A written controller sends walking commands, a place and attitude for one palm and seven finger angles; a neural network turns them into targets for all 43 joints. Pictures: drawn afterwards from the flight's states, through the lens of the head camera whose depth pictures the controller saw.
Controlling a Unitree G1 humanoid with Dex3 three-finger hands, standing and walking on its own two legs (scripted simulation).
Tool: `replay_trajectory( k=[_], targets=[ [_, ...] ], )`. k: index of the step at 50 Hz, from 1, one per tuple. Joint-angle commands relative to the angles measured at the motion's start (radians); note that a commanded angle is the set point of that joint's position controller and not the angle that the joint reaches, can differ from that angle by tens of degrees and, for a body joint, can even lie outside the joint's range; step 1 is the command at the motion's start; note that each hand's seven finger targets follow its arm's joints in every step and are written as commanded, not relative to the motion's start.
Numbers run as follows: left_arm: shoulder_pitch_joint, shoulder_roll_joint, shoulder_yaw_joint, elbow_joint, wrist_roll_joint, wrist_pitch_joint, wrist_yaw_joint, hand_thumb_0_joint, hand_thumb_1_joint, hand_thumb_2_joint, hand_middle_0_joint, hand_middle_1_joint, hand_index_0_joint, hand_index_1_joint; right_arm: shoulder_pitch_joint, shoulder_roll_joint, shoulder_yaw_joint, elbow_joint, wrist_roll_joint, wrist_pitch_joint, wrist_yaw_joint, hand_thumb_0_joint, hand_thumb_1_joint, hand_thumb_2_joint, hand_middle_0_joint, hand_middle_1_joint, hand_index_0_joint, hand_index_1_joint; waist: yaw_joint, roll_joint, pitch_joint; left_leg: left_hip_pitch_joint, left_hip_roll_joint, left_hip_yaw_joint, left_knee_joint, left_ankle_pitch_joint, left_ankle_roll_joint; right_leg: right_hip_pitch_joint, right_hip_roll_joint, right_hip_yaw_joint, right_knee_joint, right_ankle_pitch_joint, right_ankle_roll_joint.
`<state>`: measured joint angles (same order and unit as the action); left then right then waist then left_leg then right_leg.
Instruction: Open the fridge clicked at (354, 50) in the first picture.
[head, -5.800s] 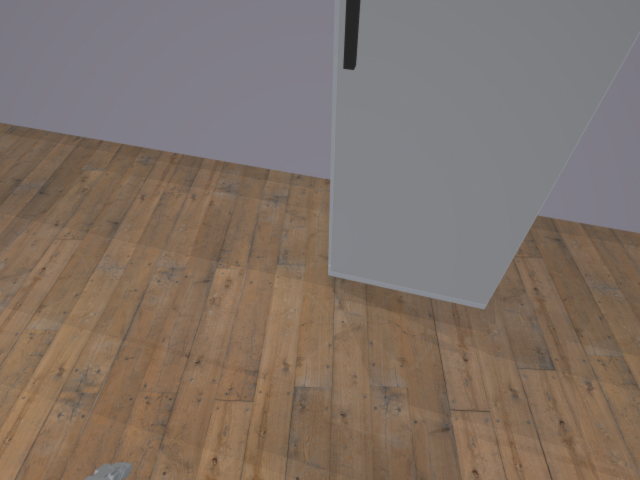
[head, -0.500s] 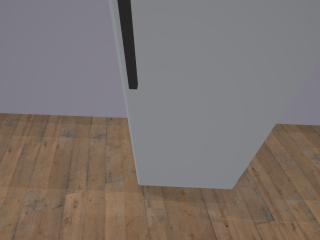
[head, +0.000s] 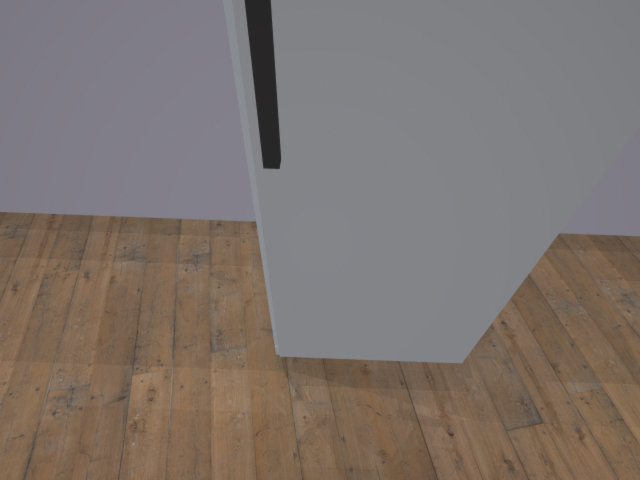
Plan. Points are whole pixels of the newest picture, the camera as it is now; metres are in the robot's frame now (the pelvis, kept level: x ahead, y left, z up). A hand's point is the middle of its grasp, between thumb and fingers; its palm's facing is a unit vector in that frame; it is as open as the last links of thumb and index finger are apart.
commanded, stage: look again from close up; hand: left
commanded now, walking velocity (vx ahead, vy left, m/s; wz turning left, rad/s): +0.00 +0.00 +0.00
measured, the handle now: (266, 65) +0.53 +0.11 +0.25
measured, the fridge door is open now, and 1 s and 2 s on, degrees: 0 0 0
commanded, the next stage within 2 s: shuffle to correct the standing spot in 0.06 s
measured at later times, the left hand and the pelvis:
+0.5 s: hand out of the picture +0.00 +0.14 -0.18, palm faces +0.04 -0.98 -0.18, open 7.4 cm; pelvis +0.04 -0.03 -0.01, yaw +1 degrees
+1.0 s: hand out of the picture +0.13 +0.14 -0.17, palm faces +0.06 -0.97 -0.23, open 7.4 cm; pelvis +0.08 -0.05 +0.00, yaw +1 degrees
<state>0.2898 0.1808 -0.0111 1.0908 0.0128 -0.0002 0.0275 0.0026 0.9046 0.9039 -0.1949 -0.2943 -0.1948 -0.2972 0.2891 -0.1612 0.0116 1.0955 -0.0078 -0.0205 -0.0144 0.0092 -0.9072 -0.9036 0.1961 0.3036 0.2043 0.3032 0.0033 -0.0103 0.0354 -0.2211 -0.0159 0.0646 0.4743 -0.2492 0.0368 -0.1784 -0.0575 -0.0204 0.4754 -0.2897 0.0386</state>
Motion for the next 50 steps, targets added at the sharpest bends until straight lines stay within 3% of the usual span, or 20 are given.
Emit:
replay_trajectory(
  k=[1, 8, 14, 19, 22, 25, 28, 30, 31, 32, 33, 34, 35, 36, 38, 40, 44, 48, 49, 50],
  targets=[
    [0.060, 0.095, 0.022, -0.027, 0.004, -0.018, 0.009, 0.000, 0.900, 0.900, -0.200, -0.300, -0.200, -0.300, 0.028, -0.114, -0.024, -0.033, -0.001, -0.021, -0.015, 0.000, -0.900, -0.900, 0.200, 0.300, 0.200, 0.300, 0.006, 0.015, -0.004, 0.007, 0.120, -0.114, -0.101, 0.174, 0.013, -0.014, -0.043, 0.046, -0.058, 0.128, -0.060],
    [0.067, 0.093, 0.021, -0.014, 0.004, -0.022, 0.010, 0.000, 0.900, 0.900, -0.200, -0.300, -0.200, -0.300, 0.015, -0.109, -0.025, -0.021, -0.001, -0.019, -0.016, 0.000, -0.900, -0.900, 0.200, 0.300, 0.200, 0.300, 0.003, 0.001, 0.000, 0.029, 0.115, -0.102, -0.085, 0.197, 0.007, -0.023, -0.052, 0.055, -0.067, 0.169, -0.061],
    [0.091, 0.063, 0.026, -0.013, 0.015, -0.007, -0.006, 0.000, 0.900, 0.900, -0.200, -0.300, -0.200, -0.300, 0.029, -0.114, -0.037, -0.021, -0.014, -0.002, -0.010, 0.000, -0.900, -0.900, 0.200, 0.300, 0.200, 0.300, -0.005, 0.061, 0.084, -0.042, 0.151, -0.164, -0.156, -0.228, 0.032, -0.114, -0.002, 0.017, -0.013, -0.151, -0.076],
    [0.133, 0.058, 0.037, -0.017, 0.019, -0.014, -0.016, 0.000, 0.900, 0.900, -0.200, -0.300, -0.200, -0.300, 0.032, -0.119, -0.048, -0.041, -0.015, -0.005, -0.013, 0.000, -0.900, -0.900, 0.200, 0.300, 0.200, 0.300, 0.008, 0.058, 0.110, -0.093, 0.168, -0.170, -0.111, -0.198, 0.052, -0.109, 0.002, 0.023, 0.006, -0.118, -0.091],
    [0.189, 0.082, 0.049, -0.001, 0.016, -0.025, -0.013, 0.000, 0.900, 0.900, -0.200, -0.300, -0.200, -0.300, 0.016, -0.084, -0.041, -0.055, -0.014, -0.018, -0.014, 0.000, -0.900, -0.900, 0.200, 0.300, 0.200, 0.300, 0.025, -0.070, 0.054, -0.139, 0.100, -0.048, 0.079, -0.023, 0.026, 0.004, -0.058, 0.113, -0.050, 0.007, -0.123],
    [0.305, 0.120, 0.068, 0.034, 0.017, -0.037, 0.000, 0.000, 0.900, 0.900, -0.200, -0.300, -0.200, -0.300, -0.071, -0.035, -0.036, -0.101, -0.017, -0.023, -0.009, 0.000, -0.900, -0.900, 0.200, 0.300, 0.200, 0.300, 0.073, -0.242, 0.055, -0.375, 0.032, 0.062, 0.361, -0.267, -0.011, 0.196, -0.211, 0.287, -0.122, 0.395, -0.231],
    [0.311, 0.094, 0.064, 0.035, 0.032, -0.042, 0.016, 0.000, 0.900, 0.900, -0.200, -0.300, -0.200, -0.300, -0.136, -0.025, -0.038, -0.126, -0.007, -0.030, -0.003, 0.000, -0.900, -0.900, 0.200, 0.300, 0.200, 0.300, 0.075, -0.141, 0.067, -0.445, 0.067, 0.021, 0.414, -0.337, -0.001, 0.250, -0.236, 0.246, -0.068, 0.694, -0.280],
    [0.215, 0.078, 0.055, 0.002, 0.024, -0.038, 0.022, 0.000, 0.900, 0.900, -0.200, -0.300, -0.200, -0.300, -0.060, 0.001, -0.027, -0.091, -0.001, -0.027, -0.005, 0.000, -0.900, -0.900, 0.200, 0.300, 0.200, 0.300, 0.004, -0.066, 0.048, -0.214, 0.050, 0.044, 0.164, -0.160, -0.013, 0.121, -0.169, 0.135, 0.007, 0.755, -0.213],
    [0.167, 0.077, 0.050, -0.006, 0.012, -0.034, 0.024, 0.000, 0.900, 0.900, -0.200, -0.300, -0.200, -0.300, 0.053, 0.003, -0.022, -0.044, -0.001, -0.029, -0.012, 0.000, -0.900, -0.900, 0.200, 0.300, 0.200, 0.300, -0.046, -0.042, -0.012, -0.006, 0.018, 0.057, 0.004, 0.064, -0.015, 0.046, -0.105, 0.074, 0.108, 0.771, -0.161],
    [0.159, 0.064, 0.046, -0.015, -0.003, -0.033, 0.023, 0.000, 0.900, 0.900, -0.200, -0.300, -0.200, -0.300, 0.161, -0.052, -0.031, -0.007, -0.004, -0.034, -0.025, 0.000, -0.900, -0.900, 0.200, 0.300, 0.200, 0.300, -0.078, 0.037, -0.088, 0.212, 0.113, -0.046, -0.009, 0.436, 0.021, -0.080, -0.043, 0.028, 0.239, 0.615, -0.094],
    [0.167, 0.029, 0.038, -0.025, -0.022, -0.032, 0.026, 0.000, 0.900, 0.900, -0.200, -0.300, -0.200, -0.300, 0.215, -0.124, -0.039, 0.002, -0.006, -0.038, -0.037, 0.000, -0.900, -0.900, 0.200, 0.300, 0.200, 0.300, -0.076, 0.217, -0.158, 0.300, 0.340, -0.284, -0.021, 0.928, 0.142, -0.187, 0.029, -0.025, 0.391, 0.086, -0.035],
    [0.192, 0.027, 0.034, -0.026, -0.020, -0.027, 0.032, 0.000, 0.900, 0.900, -0.200, -0.300, -0.200, -0.300, 0.171, -0.135, -0.035, -0.006, 0.008, -0.026, -0.041, 0.000, -0.900, -0.900, 0.200, 0.300, 0.200, 0.300, -0.034, 0.219, -0.182, 0.270, 0.428, -0.310, -0.055, 1.161, 0.232, -0.175, 0.031, 0.030, 0.464, -0.318, -0.029],
    [0.163, 0.045, 0.039, -0.033, -0.005, -0.016, 0.035, 0.000, 0.900, 0.900, -0.200, -0.300, -0.200, -0.300, 0.099, -0.143, -0.037, -0.035, 0.007, -0.024, -0.038, 0.000, -0.900, -0.900, 0.200, 0.300, 0.200, 0.300, -0.025, 0.164, -0.113, 0.197, 0.415, -0.248, -0.067, 1.085, 0.237, -0.176, 0.015, 0.044, 0.490, -0.335, -0.038],
    [0.106, 0.057, 0.044, -0.035, 0.002, -0.009, 0.034, 0.000, 0.900, 0.900, -0.200, -0.300, -0.200, -0.300, 0.038, -0.156, -0.040, -0.043, 0.005, -0.028, -0.044, 0.000, -0.900, -0.900, 0.200, 0.300, 0.200, 0.300, -0.017, 0.162, -0.010, 0.105, 0.394, -0.232, -0.097, 1.004, 0.220, -0.189, -0.006, 0.050, 0.474, -0.306, -0.031],
    [0.114, 0.024, 0.041, -0.031, 0.008, 0.008, 0.027, 0.000, 0.900, 0.900, -0.200, -0.300, -0.200, -0.300, -0.017, -0.120, -0.035, -0.056, 0.002, -0.018, -0.045, 0.000, -0.900, -0.900, 0.200, 0.300, 0.200, 0.300, 0.007, 0.151, 0.052, 0.029, 0.337, -0.163, -0.116, 0.890, 0.182, -0.175, -0.026, 0.022, 0.411, -0.241, -0.023],
    [0.133, -0.007, 0.036, -0.024, 0.009, 0.021, 0.021, 0.000, 0.900, 0.900, -0.200, -0.300, -0.200, -0.300, -0.023, -0.105, -0.041, -0.065, -0.003, -0.010, -0.044, 0.000, -0.900, -0.900, 0.200, 0.300, 0.200, 0.300, 0.014, 0.098, 0.033, 0.053, 0.316, -0.134, -0.107, 0.862, 0.168, -0.170, -0.014, -0.015, 0.354, -0.180, -0.015],
    [0.097, 0.000, 0.052, -0.069, 0.014, 0.037, 0.013, 0.000, 0.900, 0.900, -0.200, -0.300, -0.200, -0.300, -0.040, -0.150, -0.072, -0.101, -0.012, 0.008, -0.036, 0.000, -0.900, -0.900, 0.200, 0.300, 0.200, 0.300, 0.007, 0.129, -0.043, 0.039, 0.312, -0.117, -0.106, 0.694, 0.165, -0.159, 0.010, -0.038, 0.370, -0.114, -0.015],
    [0.075, 0.014, 0.058, -0.105, 0.015, 0.024, 0.009, 0.000, 0.900, 0.900, -0.200, -0.300, -0.200, -0.300, -0.074, -0.151, -0.083, -0.131, -0.020, 0.019, -0.023, 0.000, -0.900, -0.900, 0.200, 0.300, 0.200, 0.300, 0.022, 0.152, -0.057, -0.022, 0.279, -0.101, -0.066, 0.463, 0.124, -0.075, 0.014, -0.049, 0.200, -0.014, -0.020],
    [0.162, 0.077, 0.050, -0.066, 0.003, 0.004, 0.035, 0.000, 0.900, 0.900, -0.200, -0.300, -0.200, -0.300, -0.170, -0.217, -0.101, -0.168, 0.015, 0.001, -0.022, 0.000, -0.900, -0.900, 0.200, 0.300, 0.200, 0.300, 0.078, 0.026, -0.174, 0.061, 0.290, -0.085, 0.163, 0.503, 0.036, -0.060, -0.065, 0.085, -0.030, 0.137, -0.044],
    [0.141, 0.151, 0.064, -0.099, 0.023, -0.024, 0.020, 0.000, 0.900, 0.900, -0.200, -0.300, -0.200, -0.300, -0.117, -0.168, -0.088, -0.208, 0.007, -0.006, -0.014, 0.000, -0.900, -0.900, 0.200, 0.300, 0.200, 0.300, 0.058, -0.125, -0.211, 0.003, 0.128, -0.017, 0.324, 0.365, -0.012, 0.079, -0.107, 0.083, -0.111, 0.737, -0.047]
  ],
)
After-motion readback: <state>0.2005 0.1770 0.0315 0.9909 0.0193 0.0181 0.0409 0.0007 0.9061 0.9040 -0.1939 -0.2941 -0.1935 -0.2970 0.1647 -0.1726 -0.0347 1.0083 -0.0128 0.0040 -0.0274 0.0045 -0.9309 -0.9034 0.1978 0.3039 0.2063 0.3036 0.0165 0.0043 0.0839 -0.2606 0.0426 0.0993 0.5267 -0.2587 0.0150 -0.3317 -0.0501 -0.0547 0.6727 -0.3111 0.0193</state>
